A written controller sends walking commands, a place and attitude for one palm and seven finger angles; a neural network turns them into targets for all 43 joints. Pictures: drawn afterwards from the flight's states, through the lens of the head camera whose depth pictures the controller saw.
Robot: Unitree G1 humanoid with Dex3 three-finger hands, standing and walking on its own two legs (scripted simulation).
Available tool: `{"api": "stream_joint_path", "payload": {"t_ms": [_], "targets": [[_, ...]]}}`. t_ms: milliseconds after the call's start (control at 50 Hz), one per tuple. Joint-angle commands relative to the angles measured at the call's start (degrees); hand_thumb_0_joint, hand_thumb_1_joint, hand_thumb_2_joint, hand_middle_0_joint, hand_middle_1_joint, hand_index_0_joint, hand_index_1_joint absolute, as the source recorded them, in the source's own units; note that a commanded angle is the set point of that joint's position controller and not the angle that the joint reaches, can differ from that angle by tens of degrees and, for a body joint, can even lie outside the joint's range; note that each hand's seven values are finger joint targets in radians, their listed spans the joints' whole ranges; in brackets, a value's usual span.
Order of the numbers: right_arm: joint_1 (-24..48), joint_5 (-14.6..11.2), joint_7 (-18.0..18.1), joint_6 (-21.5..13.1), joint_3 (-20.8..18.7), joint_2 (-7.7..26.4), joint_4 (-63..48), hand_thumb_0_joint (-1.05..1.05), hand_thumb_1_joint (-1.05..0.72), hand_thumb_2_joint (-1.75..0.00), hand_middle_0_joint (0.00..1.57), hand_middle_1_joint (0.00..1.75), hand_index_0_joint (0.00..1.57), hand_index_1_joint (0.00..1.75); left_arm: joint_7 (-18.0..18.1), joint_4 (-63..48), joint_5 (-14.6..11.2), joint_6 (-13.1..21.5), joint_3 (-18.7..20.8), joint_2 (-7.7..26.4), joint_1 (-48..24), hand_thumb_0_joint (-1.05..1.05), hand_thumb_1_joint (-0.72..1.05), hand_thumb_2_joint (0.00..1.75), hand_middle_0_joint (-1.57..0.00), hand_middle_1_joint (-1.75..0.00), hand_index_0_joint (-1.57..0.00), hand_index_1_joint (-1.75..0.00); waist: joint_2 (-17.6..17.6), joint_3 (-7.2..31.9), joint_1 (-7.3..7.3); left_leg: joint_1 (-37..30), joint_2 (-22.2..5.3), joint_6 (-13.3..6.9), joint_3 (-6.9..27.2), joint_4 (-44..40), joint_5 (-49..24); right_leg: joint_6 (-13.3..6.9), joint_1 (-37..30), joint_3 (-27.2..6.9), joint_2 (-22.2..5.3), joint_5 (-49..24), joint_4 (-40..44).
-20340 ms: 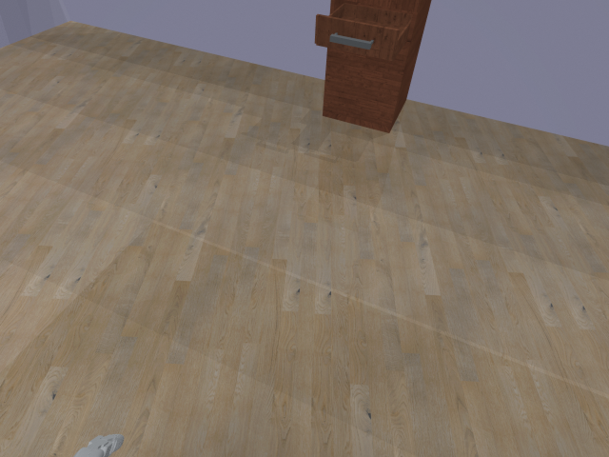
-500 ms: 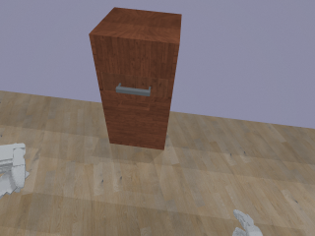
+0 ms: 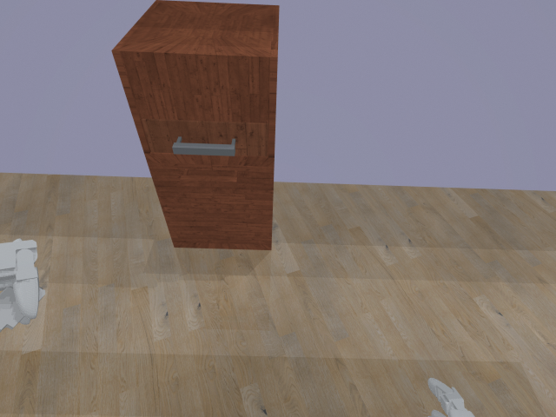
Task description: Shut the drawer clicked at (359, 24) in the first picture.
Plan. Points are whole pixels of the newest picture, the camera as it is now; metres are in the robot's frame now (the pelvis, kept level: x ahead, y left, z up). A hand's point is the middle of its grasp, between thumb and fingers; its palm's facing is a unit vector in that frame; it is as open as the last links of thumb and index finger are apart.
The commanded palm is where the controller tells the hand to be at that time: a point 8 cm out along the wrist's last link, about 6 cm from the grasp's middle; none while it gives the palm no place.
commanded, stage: let the arm hang, fingers relaxed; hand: left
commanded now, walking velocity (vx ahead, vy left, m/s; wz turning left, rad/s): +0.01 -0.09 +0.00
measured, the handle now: (205, 145) +0.91 +0.26 -0.17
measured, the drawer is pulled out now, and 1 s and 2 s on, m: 0.00 0.00 0.00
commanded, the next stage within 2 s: look to check the result in 1.16 s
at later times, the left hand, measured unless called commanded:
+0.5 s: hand out of the picture +0.01 +0.19 -0.16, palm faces +0.07 -0.96 -0.26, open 3.9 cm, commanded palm none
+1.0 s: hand out of the picture +0.05 +0.20 -0.15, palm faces +0.04 -0.97 -0.23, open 7.3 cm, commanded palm none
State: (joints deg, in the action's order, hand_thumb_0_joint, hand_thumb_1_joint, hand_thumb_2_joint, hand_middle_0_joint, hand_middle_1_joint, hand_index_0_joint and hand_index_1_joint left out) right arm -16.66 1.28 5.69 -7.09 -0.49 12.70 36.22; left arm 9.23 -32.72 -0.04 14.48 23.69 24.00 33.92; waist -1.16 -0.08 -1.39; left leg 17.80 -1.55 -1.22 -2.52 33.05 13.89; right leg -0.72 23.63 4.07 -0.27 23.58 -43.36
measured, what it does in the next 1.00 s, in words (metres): stands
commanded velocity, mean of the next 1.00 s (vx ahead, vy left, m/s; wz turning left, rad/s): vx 0.00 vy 0.00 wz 0.00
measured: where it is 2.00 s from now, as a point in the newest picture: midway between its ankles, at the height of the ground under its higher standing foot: outside the picture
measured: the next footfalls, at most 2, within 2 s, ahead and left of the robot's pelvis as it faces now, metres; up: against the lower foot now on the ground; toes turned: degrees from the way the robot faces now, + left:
none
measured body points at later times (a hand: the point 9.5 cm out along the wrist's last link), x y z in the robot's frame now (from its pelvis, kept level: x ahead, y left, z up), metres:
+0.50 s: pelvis -0.01 -0.02 +0.01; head +0.02 -0.02 +0.46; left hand +0.01 +0.24 -0.14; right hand +0.02 -0.26 -0.15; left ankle +0.04 +0.12 -0.73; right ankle +0.04 -0.11 -0.73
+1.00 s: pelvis +0.01 +0.00 +0.01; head +0.02 +0.00 +0.46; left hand +0.05 +0.25 -0.14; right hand +0.02 -0.23 -0.15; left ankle +0.04 +0.12 -0.73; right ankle +0.04 -0.11 -0.73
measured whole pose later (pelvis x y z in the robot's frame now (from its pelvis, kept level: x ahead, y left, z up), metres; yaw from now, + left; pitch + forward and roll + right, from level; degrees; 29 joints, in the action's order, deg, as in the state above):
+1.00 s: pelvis +0.01 +0.00 +0.01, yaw +1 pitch -2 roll +0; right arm -14.4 1.3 0.8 0.3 -0.9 9.9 63.6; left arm 1.1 63.9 0.6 0.2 1.2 10.9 10.4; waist 1.0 -2.6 -0.6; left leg 11.8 -1.1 0.2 -1.5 23.5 9.8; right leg -0.7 11.0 3.1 -0.6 10.6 -23.4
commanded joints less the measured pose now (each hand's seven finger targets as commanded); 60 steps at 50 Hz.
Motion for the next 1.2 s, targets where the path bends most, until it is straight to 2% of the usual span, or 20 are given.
{"api": "stream_joint_path", "payload": {"t_ms": [0, 20, 40, 60, 80, 100, 120, 140, 200, 220, 260, 280, 340, 380, 440, 500, 640, 880, 1040, 1180], "targets": [[6.4, -1.2, -0.4, -3.7, -1.7, 5.8, -8.4, 0.00, -0.90, -0.90, 0.20, 0.30, 0.20, 0.30, 0.1, -4.8, -0.3, 1.3, 4.5, 6.0, 0.3, 0.00, 0.90, 0.90, -1.40, -1.60, -1.40, -1.60, 8.9, 2.0, 1.35, 2.5, -11.9, -6.5, 13.3, -16.7, 10.0, 1.5, -6.7, -1.9, -1.1, 1.4, 4.1], [6.8, -1.6, -0.5, -3.4, -1.5, 5.7, -8.6, 0.00, -0.90, -0.90, 0.20, 0.30, 0.20, 0.30, 0.1, -5.4, -0.3, 0.9, 4.1, 6.1, 1.1, 0.00, 0.90, 0.90, -1.40, -1.60, -1.40, -1.60, 8.2, 1.2, 1.37, 5.0, -10.3, -5.1, 10.2, -14.1, 10.2, 1.4, -11.3, -0.9, -0.9, -2.4, 11.1], [9.4, -0.2, -4.9, -4.6, -5.1, 13.0, 5.2, 0.00, -0.90, -0.90, 0.20, 0.30, 0.20, 0.30, -8.0, 37.3, 3.7, -7.8, -17.7, -2.6, -7.0, 0.00, 0.90, 0.90, -1.40, -1.60, -1.40, -1.60, 3.5, 3.3, -0.87, 2.7, -5.2, -2.0, 5.6, -0.9, -9.0, 0.2, -7.4, -5.0, -5.4, -21.4, 11.2], [5.4, -1.1, -5.6, 0.0, -4.6, 8.2, 2.8, 0.00, -0.90, -0.90, 0.20, 0.30, 0.20, 0.30, -9.0, 38.9, 2.7, -13.1, -16.4, -4.4, -6.7, 0.00, 0.90, 0.90, -1.36, -1.56, -1.36, -1.56, -2.5, 4.4, 0.43, 5.3, -3.8, 0.1, 4.0, 2.2, -6.8, -0.7, -10.2, -9.2, -9.5, -32.0, 12.8], [3.8, -1.1, -5.8, 1.0, -3.7, 5.6, 2.2, 0.00, -0.90, -0.90, 0.20, 0.30, 0.20, 0.30, -9.3, 39.6, 2.9, -14.3, -17.0, -4.3, -6.8, 0.00, 0.90, 0.90, -1.32, -1.51, -1.32, -1.51, -6.4, 5.5, -0.56, 3.3, -2.6, 1.2, 2.7, 4.1, -0.6, -1.9, -7.9, -10.3, -11.8, -31.2, 14.3], [2.5, -1.3, -6.1, 2.4, -2.6, 4.6, 3.3, 0.00, -0.90, -0.90, 0.20, 0.30, 0.20, 0.30, -9.8, 41.9, 2.3, -14.1, -16.8, -3.1, -11.0, 0.00, 0.90, 0.90, -1.28, -1.47, -1.28, -1.47, -9.7, 3.6, -1.34, 1.7, -1.9, 0.9, 3.2, 4.3, 3.4, -2.4, -1.4, -10.0, -13.2, -18.9, 16.2], [1.9, -0.8, -6.2, 3.8, -2.3, 5.3, 3.9, 0.00, -0.90, -0.90, 0.20, 0.30, 0.20, 0.30, -9.7, 44.2, 2.1, -14.4, -17.5, -4.0, -14.1, 0.00, 0.90, 0.90, -1.24, -1.43, -1.24, -1.43, -10.9, 1.2, -1.55, 1.3, -1.9, 0.2, 4.7, 3.7, 1.7, -2.0, 1.6, -7.5, -10.7, -9.8, 17.2], [2.4, -0.1, -6.1, 4.7, -2.5, 6.3, 4.1, 0.00, -0.90, -0.90, 0.20, 0.30, 0.20, 0.30, -9.3, 47.2, 2.2, -14.6, -17.9, -3.9, -15.3, 0.00, 0.90, 0.90, -1.20, -1.38, -1.20, -1.38, -12.9, 0.7, -0.81, 2.7, -2.2, -0.5, 5.6, 4.0, -2.3, -1.9, -0.3, -6.7, -8.6, -9.4, 16.9], [4.0, 0.7, -5.8, 6.1, -2.0, 6.3, 5.6, 0.00, -0.90, -0.90, 0.20, 0.30, 0.20, 0.30, -8.8, 57.4, 1.9, -14.6, -18.8, -2.8, -16.7, 0.00, 0.90, 0.90, -1.08, -1.25, -1.08, -1.25, -10.6, 0.3, 0.11, 0.0, -0.6, -0.3, 3.8, 3.7, -7.3, -3.2, -3.5, -8.7, -9.8, -19.2, 18.0], [3.9, 0.6, -5.8, 6.5, -1.8, 6.0, 6.7, 0.00, -0.90, -0.90, 0.20, 0.30, 0.20, 0.30, -8.7, 60.6, 1.7, -14.6, -19.2, -3.0, -17.6, 0.00, 0.90, 0.90, -1.04, -1.21, -1.04, -1.21, -7.1, 0.2, -0.21, -1.7, -1.1, -0.3, 4.3, 1.4, -8.6, -2.7, -3.3, -8.5, -9.0, -17.2, 18.0], [5.0, 0.6, -5.7, 6.7, -1.1, 5.9, 8.7, 0.00, -0.90, -0.90, 0.20, 0.30, 0.20, 0.30, -8.6, 66.5, 1.2, -15.0, -20.2, -3.6, -18.5, 0.00, 0.90, 0.90, -0.96, -1.12, -0.96, -1.12, 5.1, -2.8, 0.67, 1.3, -3.5, -1.0, 7.9, -5.9, -7.1, -1.1, -4.3, -6.7, -5.5, -8.3, 17.6], [5.5, 0.5, -5.6, 6.8, -0.9, 5.7, 9.7, 0.00, -0.90, -0.90, 0.20, 0.30, 0.20, 0.30, -8.5, 69.4, 1.1, -14.9, -20.4, -3.8, -17.9, 0.00, 0.90, 0.90, -0.92, -1.08, -0.92, -1.08, 8.0, -3.4, 1.28, 2.9, -3.6, -1.2, 8.5, -8.3, -3.6, -1.1, -6.3, -7.1, -4.7, -6.2, 18.6], [3.8, 0.7, -5.0, 7.3, -1.2, 4.6, 12.2, 0.00, -0.90, -0.90, 0.20, 0.30, 0.20, 0.30, -8.2, 75.8, 1.1, -14.4, -19.8, -5.2, -16.1, 0.00, 0.90, 0.90, -0.80, -0.95, -0.80, -0.95, 10.6, -0.5, 1.50, 1.6, -3.1, -0.8, 7.7, -9.3, 2.2, -1.9, -9.4, -7.2, -4.7, -4.4, 21.7], [2.4, 0.6, -5.0, 7.7, -1.2, 3.7, 14.0, 0.00, -0.90, -0.90, 0.20, 0.30, 0.20, 0.30, -8.4, 78.9, 1.1, -14.4, -20.3, -4.7, -16.7, 0.00, 0.90, 0.90, -0.72, -0.86, -0.72, -0.86, 9.3, 0.9, 1.31, 1.0, -2.2, -0.5, 6.2, -9.3, 6.0, -2.2, -10.4, -7.9, -5.2, -1.5, 24.0], [-0.5, 0.4, -4.9, 7.9, -1.7, 4.3, 16.4, 0.00, -0.90, -0.90, 0.20, 0.30, 0.20, 0.30, -8.5, 82.4, 1.0, -14.0, -20.4, -3.8, -18.4, 0.00, 0.90, 0.90, -0.60, -0.73, -0.60, -0.73, 1.4, 1.2, 0.50, -2.6, -2.4, -0.5, 5.7, -8.7, 3.4, -2.6, -8.5, -7.8, -5.9, 0.4, 26.5], [-2.0, 0.3, -4.8, 7.9, -1.7, 4.2, 18.9, 0.00, -0.90, -0.90, 0.20, 0.30, 0.20, 0.30, -8.5, 85.7, 0.9, -14.1, -20.6, -3.8, -19.1, 0.00, 0.90, 0.90, -0.48, -0.60, -0.48, -0.60, -0.1, -1.3, 0.37, -3.4, -2.6, -0.5, 5.5, -9.8, 2.9, -2.5, -6.8, -7.2, -6.1, 1.4, 27.8], [-3.3, 0.1, -4.5, 7.4, -1.9, 4.7, 23.0, 0.00, -0.90, -0.90, 0.20, 0.30, 0.20, 0.30, -8.2, 91.3, 0.8, -14.0, -20.7, -3.4, -18.1, 0.00, 0.90, 0.90, -0.20, -0.30, -0.20, -0.30, 1.6, -3.0, 0.88, -3.8, -3.3, -0.6, 5.7, -12.4, 2.2, -2.5, -7.6, -7.0, -5.4, -0.2, 27.4], [-1.1, -0.1, -4.1, 6.4, -1.7, 4.1, 25.9, 0.00, -0.90, -0.90, 0.20, 0.30, 0.20, 0.30, -7.8, 94.8, 0.8, -13.6, -20.9, -4.9, -19.8, 0.00, 0.90, 0.90, -0.20, -0.30, -0.20, -0.30, 2.6, -2.6, 1.41, -4.7, -4.6, -0.6, 6.1, -15.2, -3.7, -1.8, -11.8, -5.7, -5.2, -10.0, 25.0], [0.8, -0.1, -4.1, 6.6, -2.1, 5.1, 26.0, 0.00, -0.90, -0.90, 0.20, 0.30, 0.20, 0.30, -7.8, 94.7, 1.0, -13.5, -20.8, -4.4, -21.7, 0.00, 0.90, 0.90, -0.20, -0.30, -0.20, -0.30, 2.8, -4.3, 1.10, -5.4, -4.4, -0.4, 5.9, -15.7, -2.1, -1.5, -10.8, -6.3, -5.3, -9.0, 26.1], [3.0, -0.1, -4.1, 6.1, -2.3, 6.4, 25.9, 0.00, -0.90, -0.90, 0.20, 0.30, 0.20, 0.30, -7.9, 94.6, 1.0, -13.2, -20.5, -3.4, -23.0, 0.00, 0.90, 0.90, -0.20, -0.30, -0.20, -0.30, 2.9, -1.3, 1.08, -8.1, -5.0, -0.5, 6.0, -15.6, -6.3, -1.4, -12.7, -6.4, -5.6, -12.9, 25.7]]}}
